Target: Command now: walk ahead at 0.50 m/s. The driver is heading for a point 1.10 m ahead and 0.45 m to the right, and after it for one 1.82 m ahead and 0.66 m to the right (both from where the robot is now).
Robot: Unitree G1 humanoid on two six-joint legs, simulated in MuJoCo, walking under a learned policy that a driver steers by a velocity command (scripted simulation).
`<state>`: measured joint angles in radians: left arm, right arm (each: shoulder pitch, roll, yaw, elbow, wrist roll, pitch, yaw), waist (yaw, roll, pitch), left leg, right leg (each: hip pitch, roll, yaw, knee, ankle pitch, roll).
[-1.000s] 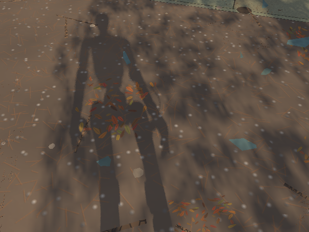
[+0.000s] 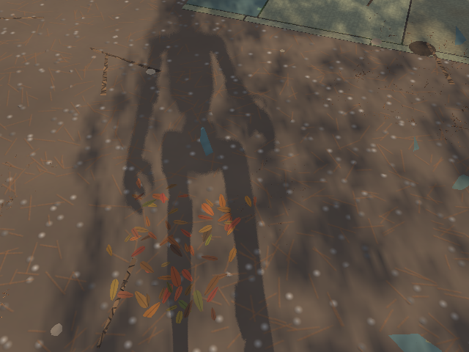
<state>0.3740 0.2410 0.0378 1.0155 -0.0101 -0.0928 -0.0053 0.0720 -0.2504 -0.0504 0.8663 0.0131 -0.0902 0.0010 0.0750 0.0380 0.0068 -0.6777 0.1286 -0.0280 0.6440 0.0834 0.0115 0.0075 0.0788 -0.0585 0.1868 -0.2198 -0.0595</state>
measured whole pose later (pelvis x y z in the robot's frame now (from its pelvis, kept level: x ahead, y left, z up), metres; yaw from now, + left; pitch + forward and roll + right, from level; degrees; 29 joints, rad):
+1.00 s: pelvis +0.54 -0.09 +0.00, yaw -30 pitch +2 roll +1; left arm 0.33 0.25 0.08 0.79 -0.02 -0.06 0.01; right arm 0.02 -0.29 -0.07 0.76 -0.01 -0.10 0.00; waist 0.06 0.04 0.03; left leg -0.66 0.09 -0.09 0.70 -0.03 -0.05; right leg -0.14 0.11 0.10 0.33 -0.21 -0.10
